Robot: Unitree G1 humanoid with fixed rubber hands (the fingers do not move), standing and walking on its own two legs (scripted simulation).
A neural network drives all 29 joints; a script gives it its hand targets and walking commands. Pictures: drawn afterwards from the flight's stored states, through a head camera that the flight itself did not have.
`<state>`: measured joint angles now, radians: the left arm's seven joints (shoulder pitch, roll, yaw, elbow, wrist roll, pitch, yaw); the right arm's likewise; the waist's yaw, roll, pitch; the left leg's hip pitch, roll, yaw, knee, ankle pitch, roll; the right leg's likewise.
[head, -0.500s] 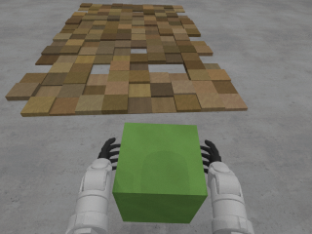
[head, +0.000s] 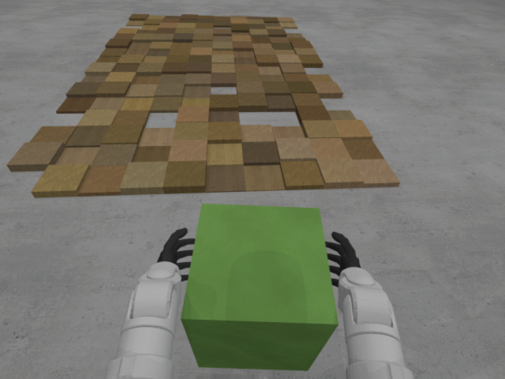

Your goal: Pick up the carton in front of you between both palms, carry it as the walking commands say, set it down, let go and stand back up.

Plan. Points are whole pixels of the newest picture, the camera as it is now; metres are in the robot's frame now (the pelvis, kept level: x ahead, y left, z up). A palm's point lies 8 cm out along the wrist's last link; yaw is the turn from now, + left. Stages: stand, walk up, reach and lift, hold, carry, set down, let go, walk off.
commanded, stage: reach and lift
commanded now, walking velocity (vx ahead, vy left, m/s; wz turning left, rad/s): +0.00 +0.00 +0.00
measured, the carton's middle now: (256, 290) +0.30 +0.00 -0.05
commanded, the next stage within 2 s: hold in 0.18 s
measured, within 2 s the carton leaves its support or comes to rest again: neither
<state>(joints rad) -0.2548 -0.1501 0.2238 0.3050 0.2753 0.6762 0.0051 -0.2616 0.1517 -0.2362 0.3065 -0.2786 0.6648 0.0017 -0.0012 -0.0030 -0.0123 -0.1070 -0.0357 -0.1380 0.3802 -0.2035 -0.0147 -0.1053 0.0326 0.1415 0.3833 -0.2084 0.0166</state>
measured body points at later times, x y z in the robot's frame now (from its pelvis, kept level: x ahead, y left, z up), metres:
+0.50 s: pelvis -0.01 +0.00 +0.00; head -0.06 +0.00 +0.45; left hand +0.29 +0.15 +0.04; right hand +0.29 -0.15 +0.04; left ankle +0.01 +0.13 -0.75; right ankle +0.01 -0.13 -0.75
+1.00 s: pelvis +0.05 -0.02 -0.01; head +0.01 -0.02 +0.44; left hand +0.34 +0.14 +0.07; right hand +0.35 -0.17 +0.07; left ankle +0.04 +0.10 -0.73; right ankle +0.00 -0.14 -0.75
